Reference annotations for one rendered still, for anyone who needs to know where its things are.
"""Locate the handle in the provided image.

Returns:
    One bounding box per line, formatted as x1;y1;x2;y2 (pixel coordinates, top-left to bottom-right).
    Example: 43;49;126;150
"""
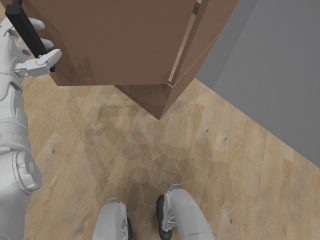
5;0;56;72

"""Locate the left robot shin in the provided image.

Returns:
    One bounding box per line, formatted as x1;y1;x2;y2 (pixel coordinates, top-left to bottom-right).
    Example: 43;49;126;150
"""
100;198;129;240

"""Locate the left robot thigh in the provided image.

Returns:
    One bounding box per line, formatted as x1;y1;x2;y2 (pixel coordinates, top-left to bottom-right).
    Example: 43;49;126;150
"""
91;202;128;240

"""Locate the robot left hand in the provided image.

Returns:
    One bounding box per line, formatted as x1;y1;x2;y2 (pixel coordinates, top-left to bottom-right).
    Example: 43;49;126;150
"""
0;17;62;84

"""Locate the robot left upper arm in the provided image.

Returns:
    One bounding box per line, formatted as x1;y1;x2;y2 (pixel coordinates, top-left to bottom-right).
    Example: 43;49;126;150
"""
0;150;43;240

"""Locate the cupboard door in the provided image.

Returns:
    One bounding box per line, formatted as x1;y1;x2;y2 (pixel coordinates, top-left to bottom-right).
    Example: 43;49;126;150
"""
0;0;197;86

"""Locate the robot left forearm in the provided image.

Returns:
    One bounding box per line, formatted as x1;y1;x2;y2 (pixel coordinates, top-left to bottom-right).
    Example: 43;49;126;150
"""
0;74;31;155

